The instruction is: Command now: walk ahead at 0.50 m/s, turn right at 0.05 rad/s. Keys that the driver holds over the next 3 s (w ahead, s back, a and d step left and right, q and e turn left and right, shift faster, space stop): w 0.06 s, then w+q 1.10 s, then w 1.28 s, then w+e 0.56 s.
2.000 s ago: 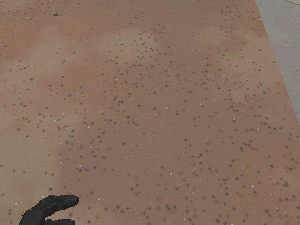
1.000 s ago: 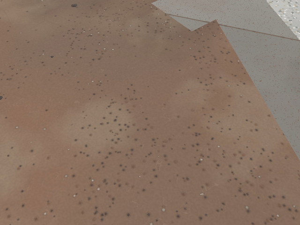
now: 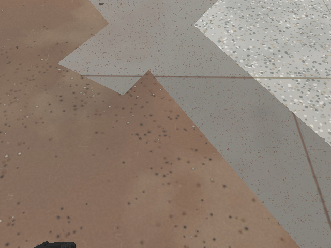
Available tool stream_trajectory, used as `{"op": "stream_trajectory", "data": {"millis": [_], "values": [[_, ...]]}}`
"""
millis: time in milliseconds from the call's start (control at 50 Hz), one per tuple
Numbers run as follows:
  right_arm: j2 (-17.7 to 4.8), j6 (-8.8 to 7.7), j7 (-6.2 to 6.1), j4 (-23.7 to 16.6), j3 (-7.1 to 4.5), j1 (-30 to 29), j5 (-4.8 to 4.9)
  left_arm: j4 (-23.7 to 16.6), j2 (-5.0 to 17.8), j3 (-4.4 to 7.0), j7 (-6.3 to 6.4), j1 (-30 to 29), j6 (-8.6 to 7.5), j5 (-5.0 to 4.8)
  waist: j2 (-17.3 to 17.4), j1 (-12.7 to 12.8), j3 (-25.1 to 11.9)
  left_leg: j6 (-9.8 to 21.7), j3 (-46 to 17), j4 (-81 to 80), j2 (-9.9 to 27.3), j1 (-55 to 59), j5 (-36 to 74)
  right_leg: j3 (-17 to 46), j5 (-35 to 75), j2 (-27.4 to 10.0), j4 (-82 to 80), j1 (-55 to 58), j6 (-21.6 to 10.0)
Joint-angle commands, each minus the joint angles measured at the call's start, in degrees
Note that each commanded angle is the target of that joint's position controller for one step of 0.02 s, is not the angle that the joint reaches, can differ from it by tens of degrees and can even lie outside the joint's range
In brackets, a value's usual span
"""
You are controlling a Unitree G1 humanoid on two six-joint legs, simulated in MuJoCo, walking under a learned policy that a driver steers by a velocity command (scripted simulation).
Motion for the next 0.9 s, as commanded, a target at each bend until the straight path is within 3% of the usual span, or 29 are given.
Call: {"op": "stream_trajectory", "data": {"millis": [20, 80, 100, 120, 140, 160, 180, 200, 220, 240, 260, 300, 340, 460, 560, 620, 640, 660, 680, 700, 720, 740, 760, 780, 800, 840, 900], "values": [[-10.2, 0.03, -0.42, -1.8, -2.36, 1.1, 0.44, -5.7, 3.6, 0.8, -0.77, -6.8, -1.25, -0.44, 6.3, 0.4, 1.5, 8.6, -8.0, -3.1, 16.0, -1.0, 16.1, -1.3, 1.7, 1.8, -4.2, 2.6, -1.0], [-11.3, 1.01, -0.83, -0.9, -2.74, 1.2, 0.56, -5.8, 5.5, 1.55, -1.24, -5.4, -1.6, -0.25, 7.0, 2.8, 0.5, 7.1, -8.9, 1.9, 17.5, 2.7, 24.2, -1.8, -4.0, 3.0, -7.2, 7.4, -3.3], [-11.5, 1.29, -0.95, -1.0, -2.71, 0.2, 0.66, -4.6, 6.9, 2.41, -1.04, -0.4, -1.74, -0.03, 6.7, 6.2, -2.3, 6.1, -7.7, 7.7, 16.1, 1.7, 32.0, -3.0, -4.2, 4.4, -9.3, 15.1, -4.5], [-10.2, 1.37, -1.0, -1.3, -2.11, 0.0, 0.29, -2.3, 9.6, 3.79, -0.5, 8.0, -1.75, 0.33, 5.7, 10.2, -8.1, 4.4, -5.9, 17.9, 13.0, -2.8, 33.3, -2.5, -3.0, 3.6, -9.1, 28.4, -6.2], [-6.5, 1.14, -1.04, -3.3, -0.57, -0.1, -1.43, -0.8, 14.3, 4.99, 0.26, 18.7, -1.49, 1.2, -1.8, 13.9, -17.8, 2.1, -3.5, 36.5, 8.8, -15.1, 15.7, 10.2, -1.1, -8.5, -6.6, 46.2, -10.0], [-1.1, 0.17, -0.82, -3.6, 0.91, 7.5, -0.3, 0.2, 16.4, 5.28, -0.05, 19.7, -1.0, 1.21, -16.4, 9.9, -24.4, -0.4, -4.2, 52.9, 0.8, -34.3, -19.8, 33.9, -14.6, -19.2, -13.3, 59.7, -17.4], [-8.0, -0.29, -0.72, -2.8, -0.76, 3.5, 1.06, -0.3, 10.5, 3.87, -0.03, 18.7, -0.92, 0.71, -8.5, 12.2, -19.1, -0.2, -9.4, 58.7, 3.6, -39.8, -19.6, 33.7, -22.4, -17.4, -16.7, 55.0, -15.3], [-10.0, -0.52, -0.6, -4.3, -1.6, -1.2, 1.8, -0.2, 8.6, 3.12, 0.12, 15.3, -1.05, 0.43, -6.1, 11.6, -11.2, 0.1, -8.5, 58.9, 5.8, -42.2, -14.0, 25.2, -20.7, -15.7, -18.2, 47.9, -13.2], [-9.1, -0.39, -0.83, -4.6, -1.57, -3.3, 1.4, -0.2, 7.5, 2.67, 0.06, 11.6, -1.24, 0.66, -2.7, 9.7, -7.5, -0.4, -7.4, 57.0, 8.1, -40.2, -9.2, 19.5, -15.7, -13.4, -20.0, 41.0, -12.1], [-8.3, 0.18, -1.01, -4.4, -1.86, -4.4, 0.59, -0.1, 5.4, 2.19, -0.18, 8.9, -1.53, 0.87, -1.6, 8.4, -3.8, -0.6, -7.4, 54.3, 9.3, -38.6, -5.9, 14.2, -11.5, -10.7, -22.2, 35.6, -10.9], [-7.0, 0.84, -0.93, -4.3, -1.84, -2.2, 0.73, 0.3, 5.7, 2.29, -0.11, 7.4, -2.02, 1.35, -4.8, 6.3, -3.8, -1.2, -7.7, 53.6, 10.6, -35.1, -3.3, 11.1, -8.7, -10.6, -24.0, 32.0, -11.2], [-5.1, 2.07, -0.89, -3.9, -1.71, -1.3, 0.85, 1.4, 5.0, 2.48, -0.14, 6.2, -2.96, 1.27, -3.7, 5.1, -2.4, -2.1, -7.5, 52.6, 11.1, -33.4, -1.4, 6.0, -3.7, -9.8, -26.7, 28.4, -11.8], [-4.6, 2.83, -1.07, -4.8, -1.81, -3.5, 0.65, 2.6, 5.8, 2.89, 0.14, 5.9, -3.39, 1.45, -1.7, 4.7, -0.6, -2.7, -8.0, 50.1, 11.2, -36.2, 2.1, 1.8, 0.5, -9.7, -28.0, 27.9, -11.9], [-2.6, 2.22, 0.67, -8.2, -1.0, -12.8, 0.17, 5.3, 8.6, 3.66, 1.38, 8.2, -2.56, 1.23, 0.3, 7.7, 2.1, -2.4, -4.0, 31.6, 10.2, -36.6, 16.7, -8.8, 4.4, -8.3, -29.3, 30.9, -10.3], [-2.6, 2.24, 2.29, -12.8, -0.71, -20.3, 0.21, 7.9, 10.5, 4.45, 1.68, 12.4, -0.53, -0.1, 0.6, 9.9, 4.2, 0.3, 0.0, 23.9, 8.9, -39.3, 12.4, -12.2, 10.9, -11.2, -25.5, 40.7, -9.2], [-5.0, 2.71, 2.76, -13.8, -2.01, -17.2, 0.22, 7.8, 12.7, 5.07, 2.21, 11.1, 0.79, -0.69, -2.3, 6.4, 0.0, 3.5, 4.6, 23.4, 4.0, -31.1, 4.1, -14.5, 35.9, -11.4, -15.2, 43.7, -7.2], [-6.7, 2.92, 2.63, -12.9, -3.08, -12.0, 0.35, 7.6, 13.3, 5.22, 2.42, 10.5, 1.3, -0.83, -2.8, 3.2, -3.2, 5.0, 5.8, 23.1, 1.7, -24.2, 2.1, -15.3, 42.3, -10.8, -7.3, 42.9, -6.5], [-9.6, 3.07, 1.98, -10.7, -4.84, -3.0, 0.46, 7.3, 13.0, 4.97, 2.61, 9.4, 1.53, -1.09, -1.7, -1.9, -7.7, 7.2, 5.5, 19.1, -0.6, -11.0, 5.3, -16.6, 40.0, -8.7, 4.7, 37.7, -4.6], [-14.7, 3.79, 0.64, -8.9, -6.73, 5.0, 0.57, 6.3, 10.3, 3.86, 2.67, 10.6, 1.01, 0.34, 5.5, -4.6, -12.7, 10.6, -7.2, 17.4, 6.6, 6.2, 5.8, -16.6, 18.6, -5.8, 22.5, 23.0, -2.0], [-19.5, 3.24, 0.41, -10.7, -7.11, 0.8, 0.89, 2.9, 2.9, 1.46, 1.85, 14.5, -0.8, 1.43, 19.0, 2.7, -18.0, 23.2, -42.0, 9.5, 21.0, 23.6, -2.9, -9.6, -32.0, 8.0, 43.9, -2.7, 1.9], [-14.3, 2.45, 0.84, -11.8, -5.51, 2.2, 0.28, 2.4, 8.1, 2.24, 0.76, 9.2, -3.3, -0.41, 10.4, -1.6, -22.4, 22.8, -48.1, 3.2, 22.8, 24.9, -8.0, 3.3, -32.8, 6.2, 47.1, -8.8, 0.3], [-11.2, 1.65, 0.91, -11.4, -4.64, 0.7, -0.22, 0.8, 9.6, 2.57, 0.28, 4.3, -4.37, -2.34, 7.7, -1.7, -14.3, 19.6, -38.9, 3.0, 20.8, 18.9, -4.8, 3.0, -28.2, 3.6, 44.6, -11.4, -1.2], [-9.8, 1.12, 1.03, -11.4, -4.17, -2.7, -0.11, 0.8, 8.5, 2.32, 0.62, 4.0, -4.75, -1.57, 2.3, 1.6, -8.5, 17.2, -31.7, 3.1, 18.0, 9.7, 2.1, 2.8, -23.7, 0.9, 38.1, -9.1, -1.6], [-7.6, 0.93, 0.83, -12.0, -3.53, -6.0, -0.06, 1.5, 9.0, 2.73, 1.09, 4.0, -4.49, 0.21, 2.0, 3.5, -6.3, 15.7, -26.5, 2.8, 15.8, 3.3, 8.3, 2.6, -21.5, -0.9, 32.6, -5.3, -1.2], [-7.0, 0.92, 0.53, -12.9, -3.15, -7.9, -0.69, 1.8, 9.2, 3.01, 1.05, 5.1, -3.84, 0.79, 3.3, 5.2, -4.9, 15.4, -23.9, 1.6, 14.3, -1.7, 12.8, 2.7, -19.7, -1.6, 30.6, -1.6, -0.6], [-7.9, 0.74, 0.05, -13.2, -3.41, -8.1, -0.57, 1.7, 8.1, 2.95, 1.01, 6.2, -2.6, 1.39, 3.5, 6.5, -4.4, 15.7, -21.5, 0.1, 13.3, -6.6, 18.6, 1.7, -17.9, -1.4, 26.2, 1.1, 1.2], [-10.1, 0.77, -1.04, -12.4, -4.03, -5.9, -0.25, 0.1, 5.9, 2.16, 1.22, 1.3, -1.7, 1.58, 3.9, 5.3, -2.2, 14.5, -17.1, -0.7, 10.9, -11.0, 20.0, 0.4, -9.8, 0.0, 15.2, 0.9, 3.5]]}}
Next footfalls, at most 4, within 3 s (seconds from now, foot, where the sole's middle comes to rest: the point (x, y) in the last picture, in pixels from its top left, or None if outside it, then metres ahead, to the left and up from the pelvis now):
0.12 right None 0.25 -0.14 -0.78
0.68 left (124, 243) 0.50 0.14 -0.78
1.16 right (137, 167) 0.84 0.07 -0.78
1.64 left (56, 167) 0.87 0.44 -0.78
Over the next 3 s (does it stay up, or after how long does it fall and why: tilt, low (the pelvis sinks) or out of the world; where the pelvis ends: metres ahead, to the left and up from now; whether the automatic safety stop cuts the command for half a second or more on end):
stays up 1.38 0.73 0.00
